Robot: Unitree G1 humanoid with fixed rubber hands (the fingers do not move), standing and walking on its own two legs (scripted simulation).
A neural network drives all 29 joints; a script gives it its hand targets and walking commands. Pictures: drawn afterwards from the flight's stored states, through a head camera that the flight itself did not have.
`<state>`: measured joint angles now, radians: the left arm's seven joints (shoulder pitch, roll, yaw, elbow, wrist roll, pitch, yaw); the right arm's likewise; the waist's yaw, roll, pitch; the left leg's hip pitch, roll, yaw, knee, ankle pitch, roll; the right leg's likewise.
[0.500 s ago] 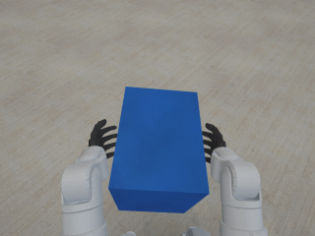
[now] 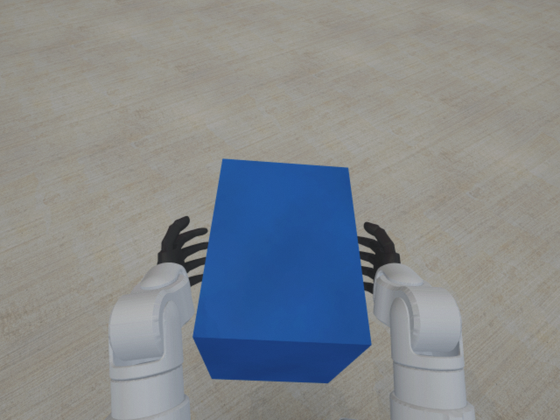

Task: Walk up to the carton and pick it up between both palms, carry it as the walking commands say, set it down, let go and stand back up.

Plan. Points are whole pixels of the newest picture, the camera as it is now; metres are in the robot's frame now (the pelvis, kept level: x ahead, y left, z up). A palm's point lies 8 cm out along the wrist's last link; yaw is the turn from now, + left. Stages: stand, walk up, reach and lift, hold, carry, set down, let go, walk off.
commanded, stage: carry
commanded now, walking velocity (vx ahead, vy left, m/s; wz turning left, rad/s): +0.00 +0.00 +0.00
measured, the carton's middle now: (277, 276) +0.33 +0.01 +0.00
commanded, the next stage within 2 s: none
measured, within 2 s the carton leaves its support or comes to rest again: neither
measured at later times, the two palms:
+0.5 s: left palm (176, 313) +0.24 +0.12 +0.10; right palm (414, 308) +0.24 -0.15 +0.09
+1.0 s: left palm (172, 344) +0.21 +0.12 +0.10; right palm (419, 333) +0.21 -0.15 +0.08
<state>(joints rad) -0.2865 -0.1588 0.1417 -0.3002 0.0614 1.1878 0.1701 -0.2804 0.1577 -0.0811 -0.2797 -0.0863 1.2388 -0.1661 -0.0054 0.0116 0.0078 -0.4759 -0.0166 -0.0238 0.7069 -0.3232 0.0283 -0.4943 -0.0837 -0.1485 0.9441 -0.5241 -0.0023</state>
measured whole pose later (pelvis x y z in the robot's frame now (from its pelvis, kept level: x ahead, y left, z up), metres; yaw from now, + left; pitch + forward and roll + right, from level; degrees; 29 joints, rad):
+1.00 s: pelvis -0.07 -0.03 +0.00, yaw +3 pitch +1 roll +0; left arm -0.26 -0.15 0.14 -0.21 0.06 1.19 0.16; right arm -0.27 0.15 -0.08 -0.20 -0.09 1.26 -0.18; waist -0.01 0.03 -0.07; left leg -0.46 0.00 -0.03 0.65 -0.21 -0.01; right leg -0.42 -0.09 -0.17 0.69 -0.29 -0.01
